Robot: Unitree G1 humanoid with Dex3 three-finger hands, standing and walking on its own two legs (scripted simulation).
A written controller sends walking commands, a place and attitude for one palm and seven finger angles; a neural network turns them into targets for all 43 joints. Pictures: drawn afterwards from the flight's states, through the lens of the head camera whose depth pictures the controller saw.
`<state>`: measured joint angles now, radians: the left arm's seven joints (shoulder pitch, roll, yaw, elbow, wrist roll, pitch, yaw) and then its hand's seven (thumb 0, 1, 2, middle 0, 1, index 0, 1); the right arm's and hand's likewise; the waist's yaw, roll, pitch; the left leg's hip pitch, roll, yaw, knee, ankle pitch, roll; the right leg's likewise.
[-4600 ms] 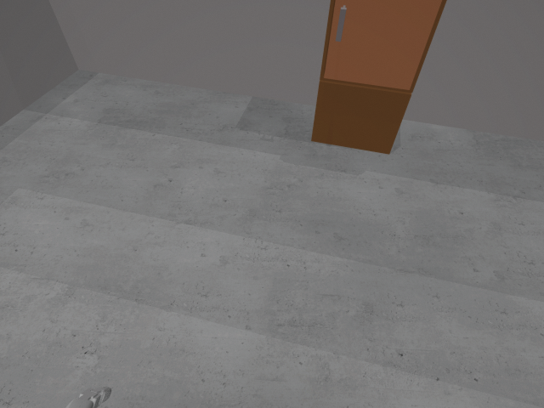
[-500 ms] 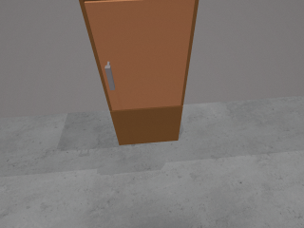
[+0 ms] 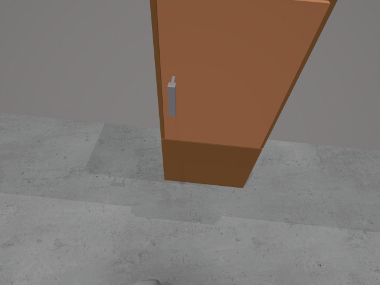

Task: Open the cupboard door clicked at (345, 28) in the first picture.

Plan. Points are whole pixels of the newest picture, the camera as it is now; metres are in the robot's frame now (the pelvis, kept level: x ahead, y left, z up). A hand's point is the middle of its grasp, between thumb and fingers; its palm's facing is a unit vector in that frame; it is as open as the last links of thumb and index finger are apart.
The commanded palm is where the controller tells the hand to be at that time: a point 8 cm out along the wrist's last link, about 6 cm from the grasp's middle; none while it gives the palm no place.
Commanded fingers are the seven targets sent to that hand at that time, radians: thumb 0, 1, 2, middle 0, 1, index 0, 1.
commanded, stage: take the last steps up to it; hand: left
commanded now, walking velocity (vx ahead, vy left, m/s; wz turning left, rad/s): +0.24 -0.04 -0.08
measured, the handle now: (172, 96) +0.69 +0.14 -0.06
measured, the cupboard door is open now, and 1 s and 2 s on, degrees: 0 0 0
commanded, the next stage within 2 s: come to a stop and stand still in 0.30 s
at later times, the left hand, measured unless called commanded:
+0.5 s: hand (144, 227) +0.27 +0.15 -0.15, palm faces -0.08 -0.97 -0.24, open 7.4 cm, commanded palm none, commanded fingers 0.00 0.90 0.90 -0.20 -0.30 -0.20 -0.30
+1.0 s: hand (100, 275) +0.15 +0.23 -0.18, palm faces +0.04 -0.98 -0.21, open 7.4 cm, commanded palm none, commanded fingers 0.00 0.90 0.90 -0.20 -0.30 -0.20 -0.30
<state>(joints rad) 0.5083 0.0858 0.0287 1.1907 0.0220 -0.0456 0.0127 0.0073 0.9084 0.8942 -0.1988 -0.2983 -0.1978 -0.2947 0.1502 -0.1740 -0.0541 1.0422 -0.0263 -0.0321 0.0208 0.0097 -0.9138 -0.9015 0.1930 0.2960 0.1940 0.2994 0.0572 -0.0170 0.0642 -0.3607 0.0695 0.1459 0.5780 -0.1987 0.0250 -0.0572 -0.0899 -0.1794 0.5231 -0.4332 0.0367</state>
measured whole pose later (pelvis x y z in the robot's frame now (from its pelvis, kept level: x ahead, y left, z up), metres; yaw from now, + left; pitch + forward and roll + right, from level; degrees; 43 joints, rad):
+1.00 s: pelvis +0.10 +0.03 +0.01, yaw -2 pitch -2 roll -1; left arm 0.23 0.23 0.07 1.04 0.02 0.06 0.03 0.01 0.91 0.89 -0.20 -0.30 -0.20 -0.29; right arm 0.22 -0.17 -0.04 1.01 -0.03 0.02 -0.01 0.00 -0.91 -0.90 0.19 0.30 0.19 0.30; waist 0.02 -0.05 0.02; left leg -0.21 0.02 0.05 0.57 -0.33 0.02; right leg -0.41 -0.06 -0.06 0.61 -0.29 0.02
